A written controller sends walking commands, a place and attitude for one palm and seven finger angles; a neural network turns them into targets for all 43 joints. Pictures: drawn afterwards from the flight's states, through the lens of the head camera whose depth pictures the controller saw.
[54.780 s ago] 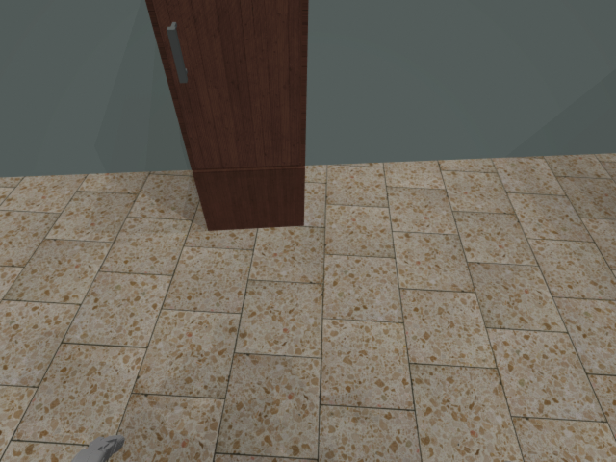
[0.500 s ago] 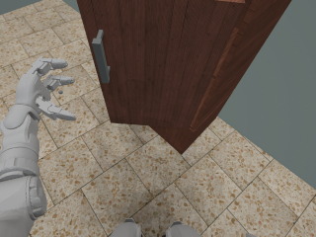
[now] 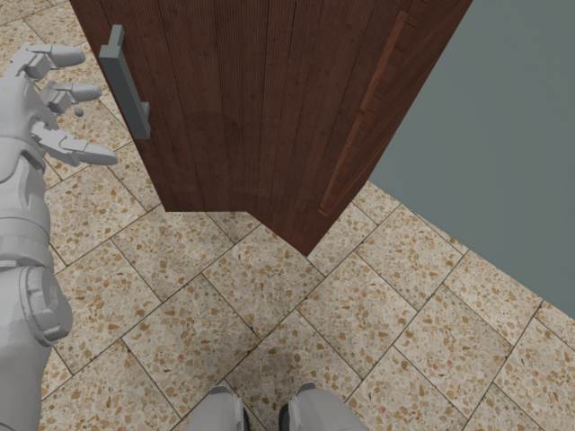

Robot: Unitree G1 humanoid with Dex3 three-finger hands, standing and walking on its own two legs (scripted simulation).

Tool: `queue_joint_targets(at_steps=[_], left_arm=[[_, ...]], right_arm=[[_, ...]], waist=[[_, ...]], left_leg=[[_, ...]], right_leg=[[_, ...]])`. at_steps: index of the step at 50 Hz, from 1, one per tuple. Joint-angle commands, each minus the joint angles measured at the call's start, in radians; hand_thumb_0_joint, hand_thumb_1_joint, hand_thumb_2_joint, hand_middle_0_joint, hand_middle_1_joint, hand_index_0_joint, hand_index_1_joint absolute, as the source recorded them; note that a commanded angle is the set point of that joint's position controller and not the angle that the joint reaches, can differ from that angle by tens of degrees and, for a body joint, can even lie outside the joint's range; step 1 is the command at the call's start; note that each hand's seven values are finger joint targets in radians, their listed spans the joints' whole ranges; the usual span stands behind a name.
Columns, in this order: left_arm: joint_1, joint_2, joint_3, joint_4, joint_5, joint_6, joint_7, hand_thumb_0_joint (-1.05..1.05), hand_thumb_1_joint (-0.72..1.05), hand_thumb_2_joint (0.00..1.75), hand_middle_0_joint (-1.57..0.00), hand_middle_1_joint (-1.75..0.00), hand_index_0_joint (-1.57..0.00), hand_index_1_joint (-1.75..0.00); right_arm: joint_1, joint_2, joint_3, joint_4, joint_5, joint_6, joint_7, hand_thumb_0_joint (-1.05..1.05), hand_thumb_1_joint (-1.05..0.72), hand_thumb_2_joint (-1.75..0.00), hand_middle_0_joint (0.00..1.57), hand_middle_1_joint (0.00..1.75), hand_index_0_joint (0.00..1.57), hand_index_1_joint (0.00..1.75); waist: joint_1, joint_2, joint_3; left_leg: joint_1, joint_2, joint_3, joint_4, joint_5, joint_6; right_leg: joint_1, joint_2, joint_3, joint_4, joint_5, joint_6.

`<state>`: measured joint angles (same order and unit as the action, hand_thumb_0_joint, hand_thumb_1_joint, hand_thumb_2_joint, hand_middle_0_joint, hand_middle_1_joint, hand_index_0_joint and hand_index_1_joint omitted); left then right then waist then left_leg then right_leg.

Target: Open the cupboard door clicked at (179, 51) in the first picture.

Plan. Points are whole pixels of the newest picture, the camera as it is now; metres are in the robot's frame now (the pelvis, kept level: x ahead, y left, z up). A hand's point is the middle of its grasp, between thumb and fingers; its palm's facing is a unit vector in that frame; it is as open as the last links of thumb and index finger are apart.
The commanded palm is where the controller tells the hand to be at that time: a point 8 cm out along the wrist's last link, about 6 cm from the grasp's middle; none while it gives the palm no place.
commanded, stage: move the hooked fingers beside the handle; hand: left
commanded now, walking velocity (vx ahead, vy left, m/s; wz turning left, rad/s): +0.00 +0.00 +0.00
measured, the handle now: (130, 87) +0.56 +0.17 +0.08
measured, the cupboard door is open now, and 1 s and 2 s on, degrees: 41 41 41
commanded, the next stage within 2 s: slide the fingers in behind the handle in 0.86 s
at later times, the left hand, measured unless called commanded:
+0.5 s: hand (70, 110) +0.52 +0.23 +0.08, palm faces -0.02 -1.00 +0.01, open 14.0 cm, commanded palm +0.50 +0.27 +0.08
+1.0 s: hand (81, 110) +0.53 +0.23 +0.07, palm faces -0.01 -1.00 +0.00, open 14.0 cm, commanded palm +0.51 +0.26 +0.08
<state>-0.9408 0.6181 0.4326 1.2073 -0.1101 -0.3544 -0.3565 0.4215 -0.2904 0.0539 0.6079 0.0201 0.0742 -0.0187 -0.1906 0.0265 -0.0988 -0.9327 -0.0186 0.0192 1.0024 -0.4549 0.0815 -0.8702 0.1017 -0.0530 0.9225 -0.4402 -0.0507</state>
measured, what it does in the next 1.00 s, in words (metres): stands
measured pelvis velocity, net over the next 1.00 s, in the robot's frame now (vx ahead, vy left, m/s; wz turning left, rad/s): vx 0.00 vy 0.01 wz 0.00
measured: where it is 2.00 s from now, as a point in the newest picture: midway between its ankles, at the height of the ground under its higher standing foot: outside the picture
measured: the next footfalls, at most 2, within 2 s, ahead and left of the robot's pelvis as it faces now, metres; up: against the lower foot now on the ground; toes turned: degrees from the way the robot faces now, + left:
none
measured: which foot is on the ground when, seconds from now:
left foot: down 0.00-1.00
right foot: down 0.00-1.00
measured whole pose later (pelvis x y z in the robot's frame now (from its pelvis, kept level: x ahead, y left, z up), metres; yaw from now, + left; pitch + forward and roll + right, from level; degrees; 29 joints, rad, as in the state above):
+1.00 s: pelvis +0.00 +0.01 -0.01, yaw +0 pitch +24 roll -5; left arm -1.03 0.64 0.40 1.27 -0.08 -0.35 -0.31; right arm 0.44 -0.29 0.07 0.61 0.00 0.09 -0.01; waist -0.22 0.04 -0.09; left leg -1.00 -0.02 0.00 1.04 -0.46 0.10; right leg -0.92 0.10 -0.07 0.94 -0.44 -0.03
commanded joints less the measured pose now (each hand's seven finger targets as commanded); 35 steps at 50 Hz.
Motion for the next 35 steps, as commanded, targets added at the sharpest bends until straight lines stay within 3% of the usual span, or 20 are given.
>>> queue_joint_targets(at_steps=[1,2,3,5,10,14,18,19,21,22,26,28,31,32,34,35], left_arm=[[-0.467,0.267,0.005,-0.207,-0.018,-0.073,-0.002,0.00,-0.50,0.30,-0.30,-1.20,-0.30,-1.20],[-0.473,0.269,0.008,-0.177,-0.012,-0.060,-0.005,0.00,-0.50,0.30,-0.30,-1.20,-0.30,-1.20],[-0.450,0.302,0.029,-0.143,-0.007,-0.046,-0.004,0.00,-0.50,0.30,-0.30,-1.20,-0.30,-1.20],[-0.402,0.312,0.036,-0.109,-0.006,-0.020,-0.010,0.00,-0.50,0.30,-0.30,-1.20,-0.30,-1.20],[-0.381,0.304,0.031,-0.196,-0.010,-0.043,-0.020,0.00,-0.50,0.30,-0.30,-1.20,-0.30,-1.20],[-0.449,0.300,0.032,-0.237,-0.028,-0.075,-0.021,0.00,-0.50,0.30,-0.30,-1.20,-0.30,-1.20],[-0.460,0.293,0.030,-0.266,-0.024,-0.087,-0.016,0.00,-0.50,0.30,-0.30,-1.20,-0.30,-1.20],[-0.473,0.240,-0.013,-0.253,-0.025,-0.082,-0.017,0.00,-0.50,0.30,-0.30,-1.20,-0.30,-1.20],[-0.455,0.208,-0.029,-0.230,-0.026,-0.072,-0.012,0.00,-0.50,0.30,-0.30,-1.20,-0.30,-1.20],[-0.438,0.226,-0.018,-0.195,-0.020,-0.058,-0.008,0.00,-0.50,0.30,-0.30,-1.20,-0.30,-1.20],[-0.428,0.181,-0.047,-0.155,-0.023,-0.033,0.003,0.00,-0.50,0.30,-0.30,-1.20,-0.30,-1.20],[-0.464,0.187,-0.047,-0.162,-0.017,-0.039,0.012,0.00,-0.50,0.30,-0.30,-1.20,-0.30,-1.20],[-0.489,0.208,-0.017,-0.240,-0.022,-0.078,0.030,0.00,-0.50,0.30,-0.30,-1.20,-0.30,-1.20],[-0.493,0.256,0.014,-0.248,-0.016,-0.089,0.037,0.00,-0.50,0.30,-0.30,-1.20,-0.30,-1.20],[-0.521,0.203,-0.031,-0.218,-0.011,-0.091,0.041,0.00,-0.50,0.30,-0.30,-1.20,-0.30,-1.20],[-0.514,0.235,-0.009,-0.196,0.000,-0.089,0.046,0.00,-0.50,0.30,-0.30,-1.20,-0.30,-1.20]], right_arm=[[0.190,-0.187,-0.072,-0.035,-0.012,-0.004,-0.005,0.00,-0.90,-0.90,0.20,0.30,0.20,0.30],[0.195,-0.192,-0.073,-0.026,-0.012,-0.001,-0.004,0.00,-0.90,-0.90,0.20,0.30,0.20,0.30],[0.202,-0.198,-0.075,-0.025,-0.013,0.001,-0.004,0.00,-0.90,-0.90,0.20,0.30,0.20,0.30],[0.209,-0.203,-0.073,-0.038,-0.012,0.005,-0.005,0.00,-0.90,-0.90,0.20,0.30,0.20,0.30],[0.209,-0.197,-0.074,-0.056,-0.017,0.010,0.001,0.00,-0.90,-0.90,0.20,0.30,0.20,0.30],[0.208,-0.199,-0.078,-0.045,-0.016,0.012,-0.001,0.00,-0.90,-0.90,0.20,0.30,0.20,0.30],[0.209,-0.198,-0.083,-0.029,-0.017,0.015,0.000,0.00,-0.90,-0.90,0.20,0.30,0.20,0.30],[0.205,-0.193,-0.079,-0.023,-0.015,0.018,0.003,0.00,-0.90,-0.90,0.20,0.30,0.20,0.30],[0.209,-0.192,-0.079,-0.019,-0.016,0.020,0.003,0.00,-0.90,-0.90,0.20,0.30,0.20,0.30],[0.207,-0.197,-0.081,-0.012,-0.016,0.024,0.001,0.00,-0.90,-0.90,0.20,0.30,0.20,0.30],[0.206,-0.197,-0.075,-0.027,-0.016,0.026,0.002,0.00,-0.90,-0.90,0.20,0.30,0.20,0.30],[0.201,-0.198,-0.076,-0.025,-0.019,0.025,0.002,0.00,-0.90,-0.90,0.20,0.30,0.20,0.30],[0.197,-0.196,-0.079,-0.036,-0.025,0.017,0.005,0.00,-0.90,-0.90,0.20,0.30,0.20,0.30],[0.198,-0.202,-0.080,-0.031,-0.027,0.016,0.006,0.00,-0.90,-0.90,0.20,0.30,0.20,0.30],[0.193,-0.194,-0.076,-0.024,-0.024,0.016,0.009,0.00,-0.90,-0.90,0.20,0.30,0.20,0.30],[0.194,-0.199,-0.077,-0.024,-0.025,0.016,0.007,0.00,-0.90,-0.90,0.20,0.30,0.20,0.30]], waist=[[-0.003,0.165,-0.515],[-0.010,0.148,-0.501],[-0.007,0.137,-0.478],[0.000,0.104,-0.454],[0.019,0.146,-0.507],[-0.004,0.140,-0.512],[0.006,0.222,-0.554],[-0.009,0.227,-0.526],[-0.008,0.222,-0.504],[-0.009,0.201,-0.481],[-0.018,0.170,-0.429],[-0.023,0.155,-0.435],[-0.008,0.198,-0.518],[-0.001,0.190,-0.544],[-0.026,0.175,-0.512],[-0.019,0.157,-0.491]], left_leg=[[0.474,0.051,-0.112,-0.062,0.563,-0.050],[0.471,0.055,-0.112,-0.060,0.553,-0.048],[0.442,0.054,-0.111,-0.062,0.537,-0.045],[0.385,0.048,-0.102,-0.074,0.501,-0.038],[0.433,0.050,-0.100,-0.074,0.550,-0.045],[0.466,0.056,-0.112,-0.069,0.545,-0.046],[0.577,0.065,-0.135,-0.064,0.644,-0.070],[0.597,0.069,-0.145,-0.067,0.642,-0.076],[0.610,0.072,-0.156,-0.067,0.671,-0.080],[0.598,0.075,-0.154,-0.070,0.657,-0.081],[0.547,0.067,-0.155,-0.077,0.603,-0.074],[0.539,0.069,-0.159,-0.074,0.575,-0.075],[0.590,0.070,-0.168,-0.059,0.641,-0.086],[0.598,0.074,-0.174,-0.059,0.654,-0.093],[0.583,0.075,-0.176,-0.057,0.610,-0.090],[0.553,0.073,-0.177,-0.060,0.574,-0.087]], right_leg=[[0.117,-0.026,0.051,-0.075,0.397,0.022],[0.101,-0.024,0.049,-0.081,0.393,0.026],[0.106,-0.023,0.049,-0.084,0.386,0.025],[0.142,-0.026,0.052,-0.091,0.386,0.026],[0.152,-0.022,0.050,-0.084,0.415,0.022],[0.123,-0.017,0.048,-0.085,0.393,0.024],[0.067,-0.015,0.035,-0.083,0.381,0.018],[0.025,-0.014,0.027,-0.088,0.354,0.020],[0.001,-0.013,0.019,-0.088,0.337,0.017],[-0.006,-0.013,0.019,-0.093,0.332,0.019],[-0.017,-0.015,0.011,-0.092,0.309,0.016],[-0.024,-0.017,0.013,-0.086,0.296,0.019],[-0.018,-0.017,0.015,-0.067,0.317,0.015],[-0.005,-0.018,0.017,-0.065,0.319,0.016],[-0.028,-0.016,0.014,-0.067,0.299,0.021],[-0.019,-0.017,0.015,-0.067,0.284,0.019]])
